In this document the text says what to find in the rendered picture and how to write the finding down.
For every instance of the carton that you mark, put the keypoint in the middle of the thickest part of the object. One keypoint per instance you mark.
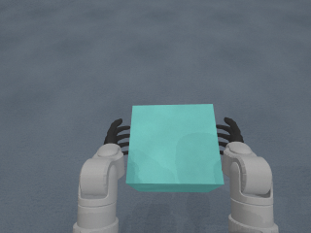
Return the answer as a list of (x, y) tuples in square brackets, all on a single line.
[(174, 148)]

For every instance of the right robot forearm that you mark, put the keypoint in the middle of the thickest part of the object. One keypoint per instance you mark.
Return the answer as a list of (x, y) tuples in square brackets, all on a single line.
[(250, 190)]

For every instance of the robot right hand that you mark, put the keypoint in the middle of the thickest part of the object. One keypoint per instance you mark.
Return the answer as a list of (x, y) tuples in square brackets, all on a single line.
[(232, 129)]

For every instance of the robot left hand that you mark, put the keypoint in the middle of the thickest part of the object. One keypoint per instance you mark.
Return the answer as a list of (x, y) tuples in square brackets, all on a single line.
[(112, 133)]

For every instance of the left robot forearm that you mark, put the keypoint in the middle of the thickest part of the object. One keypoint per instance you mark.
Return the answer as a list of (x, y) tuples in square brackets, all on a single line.
[(98, 191)]

